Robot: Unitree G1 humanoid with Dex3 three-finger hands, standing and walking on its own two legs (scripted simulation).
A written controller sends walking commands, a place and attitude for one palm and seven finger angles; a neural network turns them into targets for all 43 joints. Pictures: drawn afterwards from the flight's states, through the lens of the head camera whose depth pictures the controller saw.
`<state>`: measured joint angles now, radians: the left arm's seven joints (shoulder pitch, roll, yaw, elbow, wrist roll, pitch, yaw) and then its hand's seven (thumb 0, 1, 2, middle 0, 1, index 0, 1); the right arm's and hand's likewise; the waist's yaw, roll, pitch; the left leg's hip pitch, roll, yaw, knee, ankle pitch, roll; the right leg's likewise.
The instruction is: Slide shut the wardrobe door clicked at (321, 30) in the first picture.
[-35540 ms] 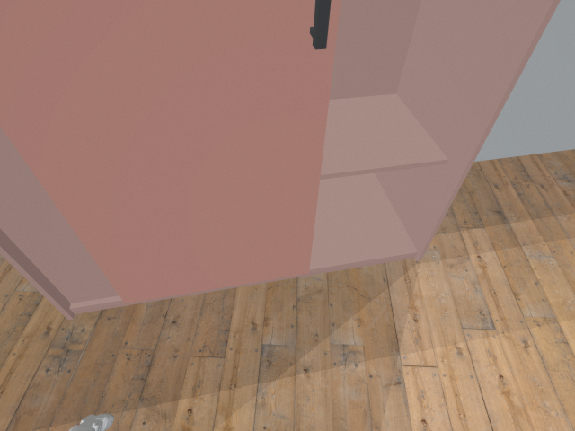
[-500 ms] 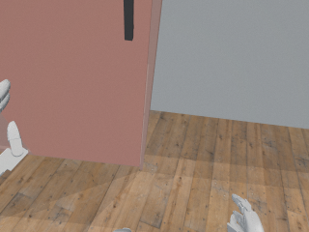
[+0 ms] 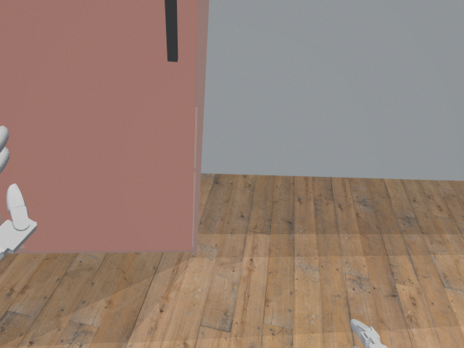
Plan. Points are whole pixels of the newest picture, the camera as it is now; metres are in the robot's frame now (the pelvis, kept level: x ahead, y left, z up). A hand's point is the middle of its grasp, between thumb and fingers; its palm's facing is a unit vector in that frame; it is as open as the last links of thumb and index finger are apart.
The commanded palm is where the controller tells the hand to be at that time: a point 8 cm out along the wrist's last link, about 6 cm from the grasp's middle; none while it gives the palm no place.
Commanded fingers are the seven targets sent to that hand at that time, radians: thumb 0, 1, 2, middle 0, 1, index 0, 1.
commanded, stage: stop stepping back and stand still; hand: left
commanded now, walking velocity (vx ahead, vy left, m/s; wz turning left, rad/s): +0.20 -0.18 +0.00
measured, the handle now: (172, 22) +0.68 +0.19 +0.28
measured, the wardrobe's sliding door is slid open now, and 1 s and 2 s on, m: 0.00 0.00 0.00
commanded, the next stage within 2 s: let the arm hang, fingers relaxed in 0.98 s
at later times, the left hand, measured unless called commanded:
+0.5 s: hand out of the picture +0.15 +0.29 +0.18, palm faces +0.50 -0.79 -0.35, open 7.4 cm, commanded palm +0.08 +0.33 +0.19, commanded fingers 0.00 0.90 0.90 -0.20 -0.30 -0.20 -0.30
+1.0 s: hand out of the picture +0.17 +0.31 +0.18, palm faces +0.44 -0.78 -0.44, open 7.4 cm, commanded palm +0.10 +0.35 +0.19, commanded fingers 0.00 0.90 0.90 -0.20 -0.30 -0.20 -0.30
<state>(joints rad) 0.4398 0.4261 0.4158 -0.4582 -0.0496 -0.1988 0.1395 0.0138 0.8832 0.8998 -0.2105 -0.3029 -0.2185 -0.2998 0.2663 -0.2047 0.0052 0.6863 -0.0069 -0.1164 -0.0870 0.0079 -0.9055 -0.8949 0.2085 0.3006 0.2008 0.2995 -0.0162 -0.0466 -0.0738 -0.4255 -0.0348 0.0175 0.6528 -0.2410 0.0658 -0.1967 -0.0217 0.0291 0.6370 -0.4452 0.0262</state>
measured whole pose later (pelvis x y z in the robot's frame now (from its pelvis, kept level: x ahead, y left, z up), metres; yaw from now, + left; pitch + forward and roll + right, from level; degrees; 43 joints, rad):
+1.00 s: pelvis -0.03 +0.05 +0.01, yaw +2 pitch +0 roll -1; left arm 0.51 0.40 0.41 -0.48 -0.02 -0.21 0.14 0.02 0.89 0.90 -0.21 -0.30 -0.21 -0.30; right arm 0.19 -0.18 0.03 0.59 -0.01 -0.13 -0.05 0.01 -0.91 -0.90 0.21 0.30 0.20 0.30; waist -0.01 -0.02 0.00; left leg -0.28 0.02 0.07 0.55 -0.27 0.03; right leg -0.22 0.00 -0.05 0.50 -0.28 0.00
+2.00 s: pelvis -0.04 +0.06 +0.03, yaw +3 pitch -2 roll +0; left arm 0.09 0.34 0.01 1.12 0.02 -0.01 -0.01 0.01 0.91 0.90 -0.20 -0.30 -0.20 -0.30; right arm 0.11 -0.32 -0.01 1.11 -0.02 0.00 0.01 0.00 -0.91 -0.89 0.21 0.30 0.20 0.30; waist 0.00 0.03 0.01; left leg -0.18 -0.02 0.07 0.35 -0.14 0.05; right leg -0.14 -0.04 -0.06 0.36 -0.19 0.01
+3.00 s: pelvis +0.00 +0.03 +0.03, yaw +2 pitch -1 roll +0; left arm 0.10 0.32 0.00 1.13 0.01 -0.02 0.00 0.01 0.90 0.90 -0.20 -0.30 -0.21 -0.30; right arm 0.10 -0.33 0.00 1.14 -0.02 0.00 0.00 0.00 -0.91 -0.89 0.21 0.30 0.20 0.30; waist -0.01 0.01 0.03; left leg -0.09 0.02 0.06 0.30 -0.18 0.00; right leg -0.05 0.01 -0.06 0.29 -0.22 -0.03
